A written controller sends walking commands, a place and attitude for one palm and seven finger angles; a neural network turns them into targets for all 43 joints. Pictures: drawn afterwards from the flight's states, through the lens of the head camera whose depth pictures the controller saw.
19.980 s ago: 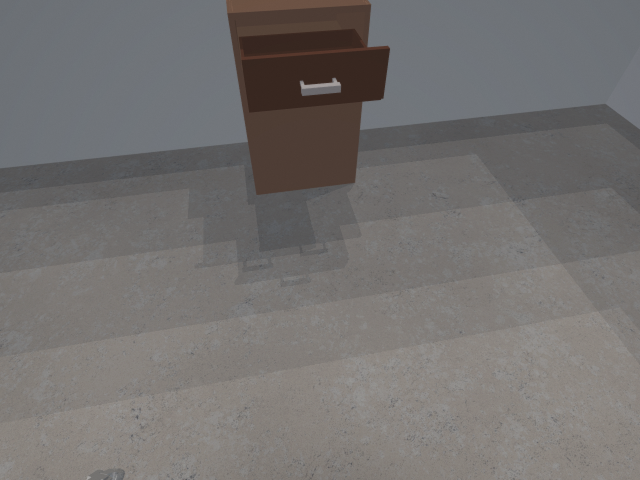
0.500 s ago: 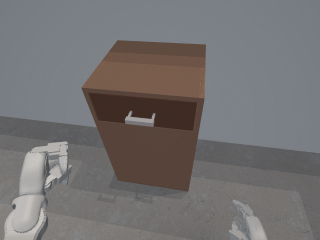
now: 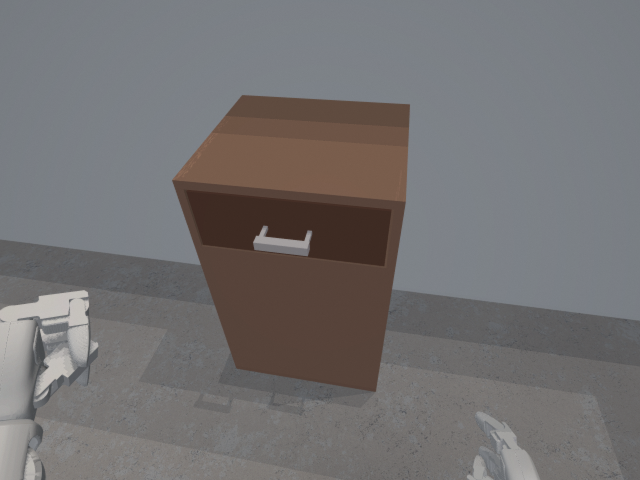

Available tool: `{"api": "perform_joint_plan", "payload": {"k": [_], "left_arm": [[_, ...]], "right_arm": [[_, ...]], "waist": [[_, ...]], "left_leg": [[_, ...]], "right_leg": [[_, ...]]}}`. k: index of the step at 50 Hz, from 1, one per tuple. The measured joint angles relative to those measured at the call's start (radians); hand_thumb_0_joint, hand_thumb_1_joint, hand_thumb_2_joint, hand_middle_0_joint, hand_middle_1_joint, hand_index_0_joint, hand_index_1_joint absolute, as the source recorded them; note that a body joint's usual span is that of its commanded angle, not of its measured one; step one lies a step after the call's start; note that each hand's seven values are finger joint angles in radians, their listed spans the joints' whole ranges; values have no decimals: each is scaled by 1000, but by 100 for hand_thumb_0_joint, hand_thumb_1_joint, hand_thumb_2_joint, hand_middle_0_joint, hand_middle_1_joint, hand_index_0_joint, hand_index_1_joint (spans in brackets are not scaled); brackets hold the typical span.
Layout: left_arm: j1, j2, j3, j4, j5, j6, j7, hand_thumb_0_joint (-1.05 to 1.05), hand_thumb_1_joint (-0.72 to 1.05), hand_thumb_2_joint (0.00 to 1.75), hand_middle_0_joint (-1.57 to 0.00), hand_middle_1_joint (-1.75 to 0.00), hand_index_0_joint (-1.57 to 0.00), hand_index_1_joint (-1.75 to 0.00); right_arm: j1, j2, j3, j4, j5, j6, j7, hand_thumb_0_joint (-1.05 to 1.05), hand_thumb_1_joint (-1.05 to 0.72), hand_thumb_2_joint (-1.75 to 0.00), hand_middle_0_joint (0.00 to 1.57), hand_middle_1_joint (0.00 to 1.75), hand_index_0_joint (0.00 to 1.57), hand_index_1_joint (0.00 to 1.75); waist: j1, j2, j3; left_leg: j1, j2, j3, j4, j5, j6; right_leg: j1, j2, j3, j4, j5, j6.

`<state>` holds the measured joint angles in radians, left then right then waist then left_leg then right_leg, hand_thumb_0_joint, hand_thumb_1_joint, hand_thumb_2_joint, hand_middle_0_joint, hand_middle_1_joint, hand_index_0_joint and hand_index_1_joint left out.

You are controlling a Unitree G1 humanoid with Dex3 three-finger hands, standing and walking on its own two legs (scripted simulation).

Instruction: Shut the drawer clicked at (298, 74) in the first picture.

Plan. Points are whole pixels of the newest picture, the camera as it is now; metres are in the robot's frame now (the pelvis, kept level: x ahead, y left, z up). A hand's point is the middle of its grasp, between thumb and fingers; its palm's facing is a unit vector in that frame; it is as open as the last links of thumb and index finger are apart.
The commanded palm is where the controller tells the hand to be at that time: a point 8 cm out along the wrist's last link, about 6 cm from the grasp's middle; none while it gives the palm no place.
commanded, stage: step back with the hand held close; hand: left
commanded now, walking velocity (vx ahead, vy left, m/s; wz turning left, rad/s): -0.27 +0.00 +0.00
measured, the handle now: (284, 239) +0.61 +0.16 -0.09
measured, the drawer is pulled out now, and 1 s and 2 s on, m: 0.00 0.00 0.00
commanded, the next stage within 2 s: stop stepping back and stand still in 1.70 s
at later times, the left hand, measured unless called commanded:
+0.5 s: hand (54, 379) +0.15 +0.26 +0.17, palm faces +0.37 -0.78 -0.51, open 3.3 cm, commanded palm +0.09 +0.29 +0.18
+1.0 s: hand (33, 427) +0.11 +0.25 +0.16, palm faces +0.38 -0.77 -0.51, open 3.3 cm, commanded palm +0.04 +0.29 +0.18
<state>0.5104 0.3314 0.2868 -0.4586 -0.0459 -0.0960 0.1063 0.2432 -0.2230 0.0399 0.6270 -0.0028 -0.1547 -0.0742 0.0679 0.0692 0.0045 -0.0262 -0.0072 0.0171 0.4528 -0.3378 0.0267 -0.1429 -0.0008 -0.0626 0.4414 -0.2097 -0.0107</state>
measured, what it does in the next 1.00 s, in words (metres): shifts its weight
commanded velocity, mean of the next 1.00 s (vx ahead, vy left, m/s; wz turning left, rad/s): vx -0.30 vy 0.00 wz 0.00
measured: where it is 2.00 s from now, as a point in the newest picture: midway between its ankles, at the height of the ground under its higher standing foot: outside the picture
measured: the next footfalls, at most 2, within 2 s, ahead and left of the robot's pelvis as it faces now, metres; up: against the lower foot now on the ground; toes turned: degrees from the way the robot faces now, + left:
right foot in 1.26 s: -0.08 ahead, -0.12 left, +0.00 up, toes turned +7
right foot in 1.92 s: -0.29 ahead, -0.12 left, +0.00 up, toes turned -2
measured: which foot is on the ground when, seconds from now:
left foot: down 0.00-1.00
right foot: down 0.00-1.00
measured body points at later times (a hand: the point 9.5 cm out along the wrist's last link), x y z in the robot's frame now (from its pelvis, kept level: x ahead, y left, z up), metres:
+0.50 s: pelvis -0.05 +0.02 -0.01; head -0.04 +0.00 +0.44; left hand +0.12 +0.30 +0.19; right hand +0.12 -0.23 -0.09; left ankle -0.05 +0.10 -0.74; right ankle +0.02 -0.11 -0.74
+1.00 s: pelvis -0.09 +0.01 -0.02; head -0.07 +0.02 +0.43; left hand +0.08 +0.29 +0.19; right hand +0.08 -0.24 -0.09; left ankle -0.05 +0.10 -0.74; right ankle +0.00 -0.12 -0.74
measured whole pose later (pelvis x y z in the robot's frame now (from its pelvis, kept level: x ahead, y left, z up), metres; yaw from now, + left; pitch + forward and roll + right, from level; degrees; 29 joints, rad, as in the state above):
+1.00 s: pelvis -0.09 +0.01 -0.02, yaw +0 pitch +0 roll +0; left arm 0.58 0.40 0.42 -0.57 0.01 -0.27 0.13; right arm 0.20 -0.22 -0.02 0.57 -0.01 -0.08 -0.07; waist -0.01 -0.01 0.04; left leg -0.37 -0.04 0.03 0.64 -0.27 0.05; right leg -0.43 0.01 0.04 0.58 -0.16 0.01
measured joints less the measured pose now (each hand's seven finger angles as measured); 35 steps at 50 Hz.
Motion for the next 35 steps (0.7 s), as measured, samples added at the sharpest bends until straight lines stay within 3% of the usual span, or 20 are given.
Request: {"api": "perform_joint_plan", "payload": {"k": [6,12,20,28,35], "left_arm": [[9,16,85,6,6,-88,5,2,89,90,-140,-160,-141,-160],[85,22,61,-23,15,-109,5,2,89,90,-140,-160,-141,-160],[110,64,91,-53,14,-116,12,2,89,90,-140,-160,-141,-160],[80,39,92,-51,33,-128,22,2,89,90,-140,-160,-141,-160],[75,30,84,-69,38,-154,35,2,89,90,-140,-160,-141,-160]], "right_arm": [[-22,-4,-9,-20,-7,42,11,1,-90,-90,20,30,20,30],[-26,-26,-45,-30,-5,82,5,1,-90,-90,20,30,20,30],[-21,-22,-66,-42,5,110,-6,1,-90,-90,20,30,20,30],[-38,1,-49,-66,8,100,-6,1,-90,-90,20,30,20,30],[-32,0,-44,-67,3,88,1,1,-90,-89,20,30,20,30]], "waist": [[-44,-5,-10],[-74,-20,-2],[-68,-38,-1],[-56,-45,-3],[-61,-52,-3]], "left_leg": [[-89,8,2,23,10,1],[-138,-19,22,5,39,15],[-177,-43,31,39,44,27],[-226,-45,37,93,46,34],[-294,-26,21,145,47,30]], "right_leg": [[-68,9,1,-26,37,-1],[-138,-17,22,-6,52,14],[-188,-42,34,50,47,25],[-229,-45,38,86,60,25],[-255,-29,20,59,98,18]]}}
